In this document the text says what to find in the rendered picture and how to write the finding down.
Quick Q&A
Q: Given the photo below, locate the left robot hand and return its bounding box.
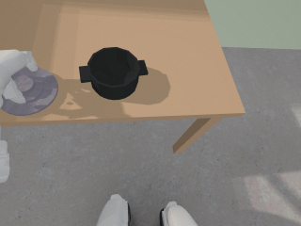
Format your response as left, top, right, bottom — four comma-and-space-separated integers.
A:
0, 49, 38, 104

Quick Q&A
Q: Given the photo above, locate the lid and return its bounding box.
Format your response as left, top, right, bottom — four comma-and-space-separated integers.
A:
0, 67, 58, 116

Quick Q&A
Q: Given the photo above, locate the knob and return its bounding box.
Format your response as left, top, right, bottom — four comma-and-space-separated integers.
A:
13, 75, 36, 95

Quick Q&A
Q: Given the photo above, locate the robot left thigh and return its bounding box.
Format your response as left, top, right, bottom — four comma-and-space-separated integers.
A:
96, 199, 129, 226

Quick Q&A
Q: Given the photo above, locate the pot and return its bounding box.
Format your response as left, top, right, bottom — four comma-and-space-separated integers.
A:
79, 47, 149, 101

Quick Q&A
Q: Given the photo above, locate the robot left forearm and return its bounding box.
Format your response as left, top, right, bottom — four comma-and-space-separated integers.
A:
0, 63, 11, 140

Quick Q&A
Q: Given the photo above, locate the table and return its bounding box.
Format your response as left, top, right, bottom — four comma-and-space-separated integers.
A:
0, 0, 246, 153

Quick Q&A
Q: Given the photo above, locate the robot right shin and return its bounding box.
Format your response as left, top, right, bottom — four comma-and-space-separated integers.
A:
166, 202, 177, 208

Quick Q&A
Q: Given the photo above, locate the robot left upper arm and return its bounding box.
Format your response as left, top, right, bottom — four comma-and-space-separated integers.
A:
0, 140, 10, 183

